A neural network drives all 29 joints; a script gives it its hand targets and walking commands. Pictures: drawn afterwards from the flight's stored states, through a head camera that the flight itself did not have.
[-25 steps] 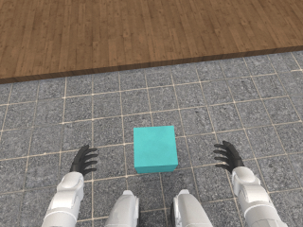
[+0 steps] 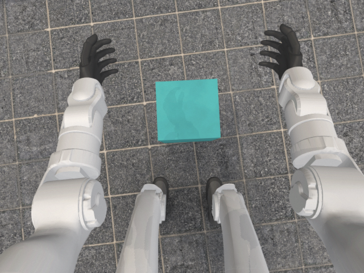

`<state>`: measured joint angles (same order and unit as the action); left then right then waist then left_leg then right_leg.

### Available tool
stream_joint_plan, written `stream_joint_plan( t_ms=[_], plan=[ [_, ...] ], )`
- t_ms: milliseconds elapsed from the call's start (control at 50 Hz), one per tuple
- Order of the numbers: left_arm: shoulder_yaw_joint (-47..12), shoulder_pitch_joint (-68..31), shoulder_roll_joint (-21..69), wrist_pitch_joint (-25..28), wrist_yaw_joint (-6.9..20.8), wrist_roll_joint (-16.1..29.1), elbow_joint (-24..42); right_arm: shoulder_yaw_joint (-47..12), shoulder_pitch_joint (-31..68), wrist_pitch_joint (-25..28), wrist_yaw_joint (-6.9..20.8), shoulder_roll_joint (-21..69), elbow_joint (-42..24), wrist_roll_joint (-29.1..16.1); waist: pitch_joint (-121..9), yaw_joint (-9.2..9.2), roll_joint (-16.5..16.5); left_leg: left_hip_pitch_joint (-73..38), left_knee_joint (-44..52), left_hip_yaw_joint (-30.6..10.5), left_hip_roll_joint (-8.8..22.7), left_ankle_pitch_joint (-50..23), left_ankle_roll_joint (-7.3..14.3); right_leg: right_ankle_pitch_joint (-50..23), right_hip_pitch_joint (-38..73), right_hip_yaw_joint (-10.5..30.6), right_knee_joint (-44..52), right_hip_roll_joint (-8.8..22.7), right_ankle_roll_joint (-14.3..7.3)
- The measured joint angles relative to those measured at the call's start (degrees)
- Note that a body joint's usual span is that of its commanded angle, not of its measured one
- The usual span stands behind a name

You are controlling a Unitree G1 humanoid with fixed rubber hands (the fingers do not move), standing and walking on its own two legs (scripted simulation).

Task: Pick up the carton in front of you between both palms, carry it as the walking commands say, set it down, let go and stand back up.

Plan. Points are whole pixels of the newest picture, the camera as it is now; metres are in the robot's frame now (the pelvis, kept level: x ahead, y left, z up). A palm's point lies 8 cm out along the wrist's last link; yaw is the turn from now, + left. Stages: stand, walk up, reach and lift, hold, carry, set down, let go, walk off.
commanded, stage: reach and lift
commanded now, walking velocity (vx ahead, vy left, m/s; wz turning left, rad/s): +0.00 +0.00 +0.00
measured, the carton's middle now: (187, 115) +0.48 +0.00 -0.52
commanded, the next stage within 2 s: none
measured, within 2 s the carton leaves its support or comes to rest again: leaves its support in 1.68 s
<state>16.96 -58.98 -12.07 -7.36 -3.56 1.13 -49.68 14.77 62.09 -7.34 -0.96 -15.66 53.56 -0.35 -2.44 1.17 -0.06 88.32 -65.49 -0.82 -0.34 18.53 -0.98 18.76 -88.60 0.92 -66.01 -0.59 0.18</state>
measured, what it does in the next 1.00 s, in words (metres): lowers itself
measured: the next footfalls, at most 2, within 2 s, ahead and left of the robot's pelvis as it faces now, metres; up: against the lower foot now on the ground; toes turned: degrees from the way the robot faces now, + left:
none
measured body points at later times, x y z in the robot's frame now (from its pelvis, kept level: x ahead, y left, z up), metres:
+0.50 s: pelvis -0.01 +0.00 -0.17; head +0.33 +0.00 +0.13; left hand +0.48 +0.20 -0.33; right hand +0.50 -0.20 -0.33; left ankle +0.08 +0.13 -0.61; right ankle +0.08 -0.12 -0.61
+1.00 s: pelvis -0.03 +0.00 -0.27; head +0.34 +0.00 -0.02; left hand +0.50 +0.19 -0.46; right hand +0.51 -0.18 -0.47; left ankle +0.08 +0.13 -0.61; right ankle +0.08 -0.12 -0.61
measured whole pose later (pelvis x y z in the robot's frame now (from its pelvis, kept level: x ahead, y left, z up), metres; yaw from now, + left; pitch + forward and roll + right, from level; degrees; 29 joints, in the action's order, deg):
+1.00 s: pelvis -0.03 +0.00 -0.27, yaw +1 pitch +38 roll +1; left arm 4.3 -76.4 -18.9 -0.2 -8.0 15.7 -61.8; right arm 1.2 78.2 -0.1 -6.1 -22.3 63.9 -14.6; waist 19.3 0.9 0.9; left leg 130.8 -124.7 -1.1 -2.5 31.8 -2.3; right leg 32.1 -131.1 1.8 -125.4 -1.7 1.5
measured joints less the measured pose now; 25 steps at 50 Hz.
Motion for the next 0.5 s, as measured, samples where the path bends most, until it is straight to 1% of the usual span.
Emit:
stream_joint_plan(
  t_ms=[120,180,240,320,400,500],
  plan=[
    [2.97,1.31,1.45,3.16,1.29,-2.66,-0.66,2.81,-1.27,2.86,0.89,1.62,0.45,2.67,-3.74,-0.05,-0.06,5.02,-0.63,-0.12,-0.08,0.81,-0.03,0.75,-5.02,0.22,-0.57,-0.22,0.08],
    [3.71,2.08,1.98,4.36,1.47,-3.46,-1.49,3.62,-2.18,3.98,0.84,2.35,0.99,3.42,-5.72,-0.07,-0.17,9.12,-3.97,-0.16,-0.18,2.45,-0.07,2.36,-9.13,0.34,-3.90,-0.33,0.16],
    [3.44,2.47,2.12,5.23,1.25,-3.36,-2.27,3.51,-2.79,4.85,0.41,2.70,1.49,3.36,-6.93,-0.13,-0.27,14.20,-9.23,-0.23,-0.38,4.64,-0.16,4.58,-14.20,0.46,-9.18,-0.44,0.28],
    [1.39,2.52,1.55,6.11,0.36,-1.33,-2.24,1.84,-3.19,5.80,-0.61,2.24,1.15,1.46,-6.60,-0.26,-0.23,21.58,-17.78,-0.59,-0.97,7.62,-0.37,7.60,-21.55,0.75,-17.75,-0.70,0.56],
    [-2.02,2.06,0.05,6.19,-0.98,2.29,-0.47,-1.37,-3.08,6.02,-1.77,0.55,-0.93,-2.26,-3.99,-0.39,-0.02,28.31,-26.74,-0.93,-1.66,9.91,-0.63,9.94,-28.21,1.08,-26.68,-1.09,0.97],
    [-5.55,-0.19,-2.11,4.99,-2.43,6.59,1.28,-5.07,-0.82,5.00,-2.91,-2.27,-2.59,-6.62,0.95,-0.30,0.19,34.60,-37.04,-0.77,-2.06,11.45,-0.75,11.45,-34.50,1.33,-36.97,-1.49,1.34]
  ],
)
